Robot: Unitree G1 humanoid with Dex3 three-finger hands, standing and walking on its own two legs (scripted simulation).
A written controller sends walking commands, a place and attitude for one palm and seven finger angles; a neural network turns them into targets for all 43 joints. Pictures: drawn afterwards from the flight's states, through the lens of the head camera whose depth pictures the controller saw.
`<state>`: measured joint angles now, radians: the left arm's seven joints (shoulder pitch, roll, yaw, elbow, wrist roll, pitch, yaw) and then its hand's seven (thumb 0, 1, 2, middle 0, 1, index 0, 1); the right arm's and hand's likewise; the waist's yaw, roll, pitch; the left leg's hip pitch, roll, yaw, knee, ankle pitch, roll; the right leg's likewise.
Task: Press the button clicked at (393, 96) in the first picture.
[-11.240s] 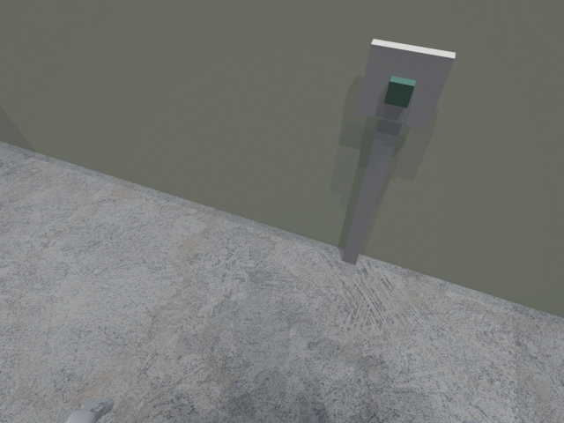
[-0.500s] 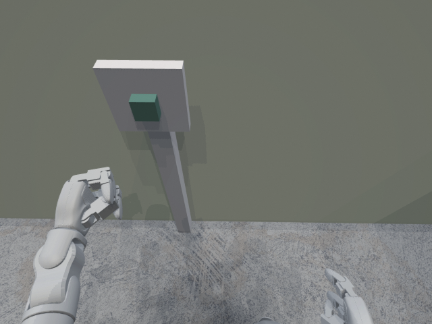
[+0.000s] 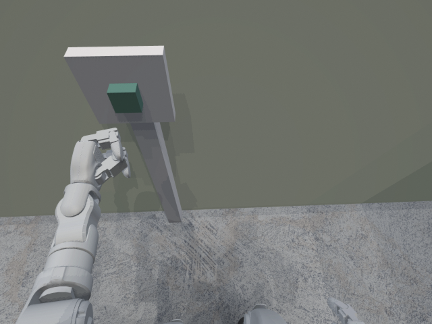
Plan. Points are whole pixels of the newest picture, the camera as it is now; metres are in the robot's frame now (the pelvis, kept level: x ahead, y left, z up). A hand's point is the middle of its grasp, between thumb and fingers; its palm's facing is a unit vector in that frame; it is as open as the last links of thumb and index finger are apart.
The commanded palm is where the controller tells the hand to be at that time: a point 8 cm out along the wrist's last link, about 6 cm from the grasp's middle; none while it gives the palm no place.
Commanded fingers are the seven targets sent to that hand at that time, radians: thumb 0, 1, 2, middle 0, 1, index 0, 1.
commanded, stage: aim a knuckle at the button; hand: left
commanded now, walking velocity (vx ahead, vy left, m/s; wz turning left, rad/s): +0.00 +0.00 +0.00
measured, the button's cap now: (126, 97) +0.54 +0.20 +0.09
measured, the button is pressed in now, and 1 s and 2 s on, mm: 0 0 9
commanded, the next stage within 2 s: press the button with the knuckle in 1.00 s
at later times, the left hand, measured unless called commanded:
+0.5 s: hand (135, 138) +0.45 +0.17 +0.06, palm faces +0.04 -1.00 -0.03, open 3.1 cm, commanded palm +0.41 +0.22 +0.05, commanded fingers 0.00 0.90 0.90 -1.30 -1.50 -1.30 -1.50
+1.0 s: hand (134, 142) +0.44 +0.17 +0.05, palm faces +0.04 -1.00 -0.02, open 3.1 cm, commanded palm +0.41 +0.22 +0.05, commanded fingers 0.00 0.90 0.90 -1.30 -1.50 -1.30 -1.50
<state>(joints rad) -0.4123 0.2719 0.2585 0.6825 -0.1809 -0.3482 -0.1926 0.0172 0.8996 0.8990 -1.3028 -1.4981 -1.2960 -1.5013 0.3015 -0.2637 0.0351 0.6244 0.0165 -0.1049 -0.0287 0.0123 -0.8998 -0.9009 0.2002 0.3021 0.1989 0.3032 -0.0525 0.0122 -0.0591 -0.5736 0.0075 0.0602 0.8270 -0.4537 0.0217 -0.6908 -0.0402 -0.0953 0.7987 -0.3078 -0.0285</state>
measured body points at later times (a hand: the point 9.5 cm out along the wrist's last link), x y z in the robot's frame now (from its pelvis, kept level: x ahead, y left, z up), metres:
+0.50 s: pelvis -0.01 +0.00 -0.01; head +0.09 -0.01 +0.43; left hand +0.44 +0.22 +0.06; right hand +0.03 -0.26 -0.13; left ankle -0.03 +0.10 -0.70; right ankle +0.05 -0.10 -0.70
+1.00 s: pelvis -0.01 +0.00 -0.01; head +0.09 +0.00 +0.43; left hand +0.44 +0.22 +0.06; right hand +0.06 -0.26 -0.13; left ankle -0.03 +0.10 -0.70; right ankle +0.05 -0.10 -0.70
